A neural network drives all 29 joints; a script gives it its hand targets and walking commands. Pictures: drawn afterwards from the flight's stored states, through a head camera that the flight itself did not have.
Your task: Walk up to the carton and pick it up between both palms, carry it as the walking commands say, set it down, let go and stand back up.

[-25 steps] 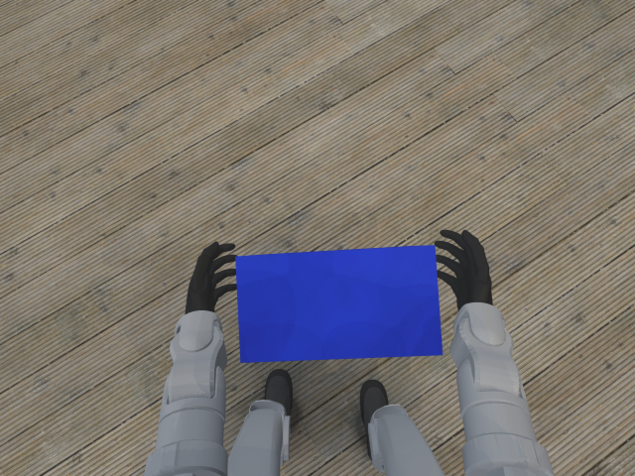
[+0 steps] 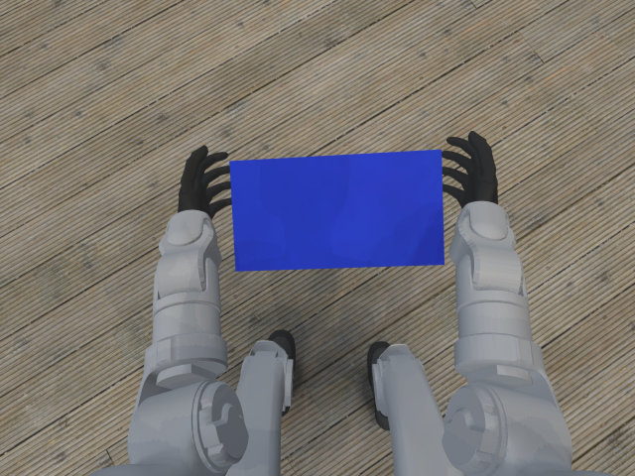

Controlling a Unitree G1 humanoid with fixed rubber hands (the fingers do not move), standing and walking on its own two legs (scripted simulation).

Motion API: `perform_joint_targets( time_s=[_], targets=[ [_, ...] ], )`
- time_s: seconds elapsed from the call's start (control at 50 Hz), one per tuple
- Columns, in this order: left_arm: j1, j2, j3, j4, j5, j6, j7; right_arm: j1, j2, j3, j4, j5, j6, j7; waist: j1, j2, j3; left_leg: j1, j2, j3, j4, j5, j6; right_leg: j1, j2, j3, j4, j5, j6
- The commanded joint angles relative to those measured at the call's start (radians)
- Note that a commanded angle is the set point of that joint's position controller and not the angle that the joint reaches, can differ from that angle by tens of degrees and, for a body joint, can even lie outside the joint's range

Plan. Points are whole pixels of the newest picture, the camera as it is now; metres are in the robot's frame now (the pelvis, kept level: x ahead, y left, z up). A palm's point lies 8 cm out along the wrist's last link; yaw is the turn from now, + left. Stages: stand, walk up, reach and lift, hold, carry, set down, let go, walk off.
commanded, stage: set down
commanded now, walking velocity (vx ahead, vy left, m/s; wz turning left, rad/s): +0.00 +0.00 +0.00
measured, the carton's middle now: (337, 212) +0.44 +0.00 -0.20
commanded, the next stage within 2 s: none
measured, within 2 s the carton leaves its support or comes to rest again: neither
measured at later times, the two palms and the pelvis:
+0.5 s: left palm (230, 214) +0.44 +0.16 -0.18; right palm (462, 211) +0.44 -0.18 -0.18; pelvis -0.02 -0.02 -0.08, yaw +2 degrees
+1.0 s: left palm (234, 217) +0.45 +0.17 -0.27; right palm (439, 214) +0.45 -0.18 -0.27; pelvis -0.04 +0.00 -0.14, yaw +1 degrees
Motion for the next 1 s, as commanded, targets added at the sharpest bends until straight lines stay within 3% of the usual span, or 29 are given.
perform_joint_targets(
  time_s=[0.0, 0.04, 0.08, 0.1, 0.18, 0.26, 0.32, 0.34, 0.38, 0.4, 0.42, 0.48, 0.5, 0.54, 0.6, 0.62, 0.64, 0.66, 0.68, 0.7, 0.72, 0.74, 0.76, 0.84, 0.86, 0.88, 0.9, 0.92, 0.98],
  targets=[
    [-0.548, -0.904, -0.63, 0.068, -0.146, -0.022, -0.289, -0.442, 0.749, 0.537, 0.214, 0.133, 0.02, 0.483, -0.014, 0.06, -0.894, 0.5, -0.107, 0.022, 0.089, 0.185, -0.008, 0.032, 0.1, -0.122, 0.032, 0.133, -0.035],
    [-0.513, -0.89, -0.607, 0.121, -0.12, -0.025, -0.276, -0.49, 0.721, 0.535, 0.185, 0.144, 0.006, 0.49, 0.014, 0.09, -0.895, 0.509, -0.107, 0.024, 0.106, 0.219, -0.013, -0.043, 0.097, -0.134, 0.072, 0.139, -0.028],
    [-0.56, -0.877, -0.639, 0.061, -0.151, -0.042, -0.265, -0.473, 0.685, 0.533, 0.202, 0.15, -0.006, 0.492, -0.002, 0.121, -0.903, 0.516, -0.102, 0.003, 0.124, 0.211, -0.022, -0.109, 0.091, -0.125, 0.086, 0.134, -0.037],
    [-0.535, -0.895, -0.638, 0.09, -0.144, -0.048, -0.266, -0.452, 0.689, 0.521, 0.21, 0.126, -0.006, 0.484, -0.032, 0.096, -0.886, 0.47, -0.108, 0.019, 0.137, 0.26, -0.023, -0.098, 0.096, -0.13, 0.08, 0.168, -0.031],
    [-0.558, -0.869, -0.658, 0.075, -0.162, -0.065, -0.259, -0.517, 0.694, 0.595, 0.14, 0.184, -0.03, 0.46, 0.01, 0.079, -0.988, 0.374, -0.11, 0.053, 0.19, 0.253, -0.021, -0.047, 0.092, -0.133, 0.128, 0.213, -0.022],
    [-0.632, -0.818, -0.701, 0.027, -0.211, -0.081, -0.254, -0.575, 0.707, 0.668, 0.089, 0.227, -0.035, 0.429, -0.001, 0.015, -1.07, 0.281, -0.116, 0.068, 0.245, 0.22, -0.016, 0.001, 0.097, -0.145, 0.168, 0.236, -0.004],
    [-0.695, -0.779, -0.692, 0.066, -0.219, -0.07, -0.257, -0.666, 0.683, 0.671, 0.105, 0.253, -0.029, 0.41, 0.016, 0.044, -1.044, 0.213, -0.117, 0.089, 0.264, 0.154, -0.016, -0.013, 0.092, -0.138, 0.191, 0.188, -0.002],
    [-0.696, -0.783, -0.699, 0.027, -0.244, -0.08, -0.256, -0.657, 0.73, 0.71, 0.102, 0.257, -0.022, 0.405, 0.025, -0.029, -1.106, 0.207, -0.122, 0.095, 0.296, 0.17, -0.013, 0.028, 0.1, -0.148, 0.206, 0.19, 0.012],
    [-0.748, -0.75, -0.695, 0.049, -0.253, -0.073, -0.265, -0.711, 0.722, 0.727, 0.067, 0.279, -0.018, 0.384, 0.03, -0.037, -1.108, 0.119, -0.126, 0.129, 0.326, 0.132, -0.01, 0.099, 0.092, -0.128, 0.203, 0.191, 0.017],
    [-0.72, -0.749, -0.679, 0.094, -0.246, -0.067, -0.268, -0.707, 0.703, 0.735, 0.075, 0.277, -0.017, 0.37, 0.043, -0.022, -1.092, 0.073, -0.123, 0.128, 0.333, 0.088, -0.009, 0.1, 0.088, -0.122, 0.215, 0.155, 0.016],
    [-0.73, -0.734, -0.632, 0.171, -0.231, -0.057, -0.279, -0.705, 0.713, 0.693, 0.148, 0.237, 0.002, 0.361, 0.019, -0.077, -0.978, -0.025, -0.129, 0.13, 0.353, 0.024, -0.003, 0.081, 0.083, -0.111, 0.198, 0.086, 0.022],
    [-0.689, -0.704, -0.507, 0.289, -0.169, -0.027, -0.288, -0.738, 0.672, 0.619, 0.237, 0.198, 0.024, 0.359, 0.082, -0.057, -0.877, -0.111, -0.128, 0.139, 0.34, -0.105, 0.004, 0.021, 0.087, -0.102, 0.216, -0.1, 0.008],
    [-0.719, -0.709, -0.513, 0.283, -0.167, -0.026, -0.291, -0.715, 0.667, 0.59, 0.253, 0.176, 0.026, 0.356, 0.041, -0.044, -0.859, -0.134, -0.126, 0.14, 0.363, -0.118, -0.002, 0.011, 0.083, -0.096, 0.227, -0.112, 0.004],
    [-0.796, -0.655, -0.472, 0.272, -0.168, -0.033, -0.294, -0.717, 0.659, 0.539, 0.336, 0.154, 0.038, 0.359, 0.034, -0.089, -0.827, -0.15, -0.124, 0.13, 0.38, -0.146, 0.003, -0.031, 0.081, -0.099, 0.238, -0.147, 0.004],
    [-0.873, -0.685, -0.487, 0.231, -0.187, -0.049, -0.297, -0.792, 0.628, 0.525, 0.291, 0.175, 0.014, 0.359, 0.039, -0.02, -0.891, -0.118, -0.118, 0.144, 0.405, -0.105, -0.015, -0.041, 0.083, -0.102, 0.275, -0.096, -0.007],
    [-0.941, -0.667, -0.516, 0.207, -0.208, -0.049, -0.295, -0.821, 0.626, 0.503, 0.288, 0.191, 0.005, 0.363, 0.006, 0.025, -0.903, -0.074, -0.109, 0.13, 0.395, -0.124, -0.01, -0.08, 0.086, -0.11, 0.285, -0.094, -0.014],
    [-0.969, -0.658, -0.517, 0.163, -0.23, -0.066, -0.291, -0.804, 0.644, 0.512, 0.317, 0.18, 0.006, 0.357, 0.005, -0.041, -0.9, -0.089, -0.113, 0.116, 0.408, -0.106, -0.007, -0.086, 0.09, -0.13, 0.303, -0.074, -0.011],
    [-0.925, -0.677, -0.509, 0.208, -0.222, -0.061, -0.28, -0.823, 0.611, 0.5, 0.308, 0.185, -0.003, 0.358, 0.009, 0.007, -0.9, -0.067, -0.106, 0.124, 0.408, -0.105, -0.012, -0.122, 0.085, -0.136, 0.32, -0.07, -0.013],
    [-0.979, -0.699, -0.551, 0.172, -0.245, -0.064, -0.279, -0.825, 0.625, 0.496, 0.308, 0.178, -0.007, 0.353, -0.024, 0.005, -0.902, -0.058, -0.113, 0.113, 0.412, -0.099, -0.017, -0.138, 0.089, -0.147, 0.324, -0.047, -0.013],
    [-1.014, -0.672, -0.549, 0.148, -0.255, -0.067, -0.267, -0.843, 0.612, 0.505, 0.295, 0.212, -0.013, 0.36, 0.013, 0.079, -0.945, -0.019, -0.103, 0.137, 0.422, -0.106, -0.021, -0.134, 0.086, -0.128, 0.328, -0.076, -0.025],
    [-0.972, -0.682, -0.556, 0.174, -0.255, -0.061, -0.266, -0.83, 0.572, 0.49, 0.31, 0.188, -0.012, 0.359, -0.026, 0.03, -0.916, -0.046, -0.109, 0.119, 0.425, -0.097, -0.029, -0.174, 0.087, -0.166, 0.346, -0.048, -0.017],
    [-0.966, -0.677, -0.54, 0.202, -0.241, -0.062, -0.261, -0.813, 0.59, 0.484, 0.354, 0.178, -0.012, 0.36, -0.001, 0.049, -0.905, -0.029, -0.11, 0.123, 0.416, -0.121, -0.02, -0.191, 0.084, -0.156, 0.347, -0.07, -0.022],
    [-0.943, -0.709, -0.55, 0.224, -0.255, -0.057, -0.258, -0.834, 0.561, 0.481, 0.325, 0.177, -0.021, 0.359, -0.028, 0.059, -0.906, -0.013, -0.108, 0.111, 0.421, -0.128, -0.027, -0.211, 0.083, -0.163, 0.358, -0.081, -0.028],
    [-0.859, -0.673, -0.473, 0.309, -0.185, -0.045, -0.237, -0.856, 0.514, 0.458, 0.326, 0.178, -0.021, 0.38, 0.035, 0.073, -0.849, 0.031, -0.104, 0.087, 0.424, -0.116, -0.015, -0.335, 0.083, -0.163, 0.398, -0.082, -0.026],
    [-0.848, -0.661, -0.443, 0.328, -0.171, -0.046, -0.233, -0.88, 0.501, 0.465, 0.34, 0.184, -0.02, 0.381, 0.06, 0.028, -0.826, -0.051, -0.104, 0.106, 0.441, -0.141, -0.014, -0.304, 0.077, -0.162, 0.397, -0.124, -0.022],
    [-0.82, -0.648, -0.436, 0.384, -0.151, -0.028, -0.231, -0.877, 0.465, 0.427, 0.323, 0.173, -0.02, 0.392, 0.032, 0.073, -0.782, -0.035, -0.1, 0.093, 0.438, -0.167, -0.013, -0.373, 0.072, -0.168, 0.406, -0.133, -0.024],
    [-0.832, -0.665, -0.458, 0.33, -0.142, -0.042, -0.218, -0.877, 0.484, 0.451, 0.311, 0.186, -0.027, 0.391, 0.063, 0.09, -0.82, -0.032, -0.105, 0.103, 0.445, -0.121, -0.018, -0.356, 0.076, -0.16, 0.414, -0.098, -0.024],
    [-0.83, -0.656, -0.456, 0.31, -0.154, -0.052, -0.216, -0.917, 0.474, 0.473, 0.258, 0.2, -0.035, 0.395, 0.047, 0.036, -0.843, -0.013, -0.096, 0.087, 0.469, -0.073, -0.012, -0.371, 0.074, -0.166, 0.429, -0.073, -0.015],
    [-0.888, -0.669, -0.537, 0.244, -0.211, -0.084, -0.203, -0.893, 0.513, 0.518, 0.255, 0.238, -0.044, 0.384, 0.028, 0.049, -0.928, 0.007, -0.097, 0.09, 0.503, 0.029, -0.016, -0.309, 0.076, -0.17, 0.451, 0.021, -0.013]
  ],
)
